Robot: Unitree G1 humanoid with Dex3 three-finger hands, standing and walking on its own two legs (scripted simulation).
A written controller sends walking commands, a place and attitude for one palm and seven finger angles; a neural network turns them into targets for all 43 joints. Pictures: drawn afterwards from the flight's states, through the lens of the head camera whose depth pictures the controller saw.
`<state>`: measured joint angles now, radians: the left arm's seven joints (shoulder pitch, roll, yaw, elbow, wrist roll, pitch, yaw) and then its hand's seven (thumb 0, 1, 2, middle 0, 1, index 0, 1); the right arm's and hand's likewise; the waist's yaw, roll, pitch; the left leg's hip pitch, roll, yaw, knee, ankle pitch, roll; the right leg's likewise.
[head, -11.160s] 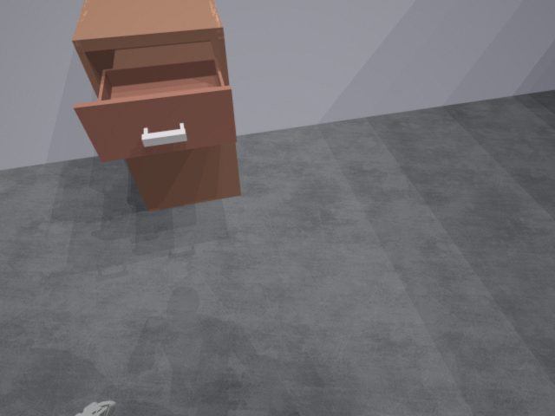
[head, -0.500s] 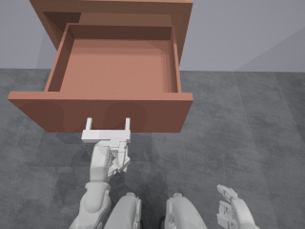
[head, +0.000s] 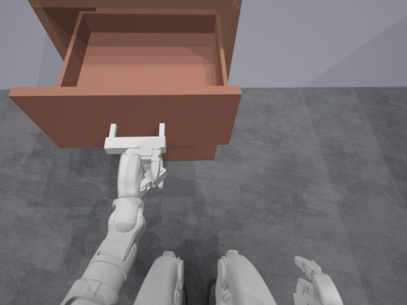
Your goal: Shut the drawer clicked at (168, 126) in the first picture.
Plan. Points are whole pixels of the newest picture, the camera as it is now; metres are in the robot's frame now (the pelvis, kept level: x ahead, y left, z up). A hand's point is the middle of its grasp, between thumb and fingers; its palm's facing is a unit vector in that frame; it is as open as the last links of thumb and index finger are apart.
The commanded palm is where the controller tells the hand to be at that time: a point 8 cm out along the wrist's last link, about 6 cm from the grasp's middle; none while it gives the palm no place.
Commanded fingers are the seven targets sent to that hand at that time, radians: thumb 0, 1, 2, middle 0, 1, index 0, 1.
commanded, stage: push the drawer shut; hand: left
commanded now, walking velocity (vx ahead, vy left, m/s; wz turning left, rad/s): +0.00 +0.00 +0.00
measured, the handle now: (137, 136) +0.43 +0.13 +0.03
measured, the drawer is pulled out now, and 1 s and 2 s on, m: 0.24 0.11 0.00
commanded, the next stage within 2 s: none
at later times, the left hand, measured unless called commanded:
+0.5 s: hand (164, 134) +0.45 +0.08 +0.01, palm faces +0.01 -1.00 -0.05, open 3.7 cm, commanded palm +0.44 +0.13 +0.03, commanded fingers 0.00 0.90 0.90 -1.40 -1.60 -1.40 -1.60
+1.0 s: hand (166, 115) +0.50 +0.08 +0.01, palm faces +0.06 -1.00 -0.05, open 3.8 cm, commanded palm +0.50 +0.13 +0.03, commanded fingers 0.00 0.90 0.90 -1.40 -1.60 -1.40 -1.60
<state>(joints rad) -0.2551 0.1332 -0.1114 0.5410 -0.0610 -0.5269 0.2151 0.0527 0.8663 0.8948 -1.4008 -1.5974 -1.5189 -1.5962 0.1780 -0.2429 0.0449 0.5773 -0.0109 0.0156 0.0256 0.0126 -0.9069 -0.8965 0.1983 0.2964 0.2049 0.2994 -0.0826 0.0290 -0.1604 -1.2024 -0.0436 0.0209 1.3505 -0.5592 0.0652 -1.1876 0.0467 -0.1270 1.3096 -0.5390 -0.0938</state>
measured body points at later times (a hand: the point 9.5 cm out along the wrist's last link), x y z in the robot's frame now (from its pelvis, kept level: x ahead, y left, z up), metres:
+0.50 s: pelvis +0.01 +0.02 +0.00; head +0.15 +0.02 +0.43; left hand +0.44 +0.13 +0.01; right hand +0.08 -0.24 -0.12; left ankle +0.04 +0.08 -0.60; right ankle +0.04 -0.07 -0.60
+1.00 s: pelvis +0.01 +0.01 +0.00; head +0.16 +0.02 +0.42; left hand +0.49 +0.13 +0.01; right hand +0.03 -0.25 -0.13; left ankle +0.04 +0.08 -0.60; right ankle +0.04 -0.07 -0.60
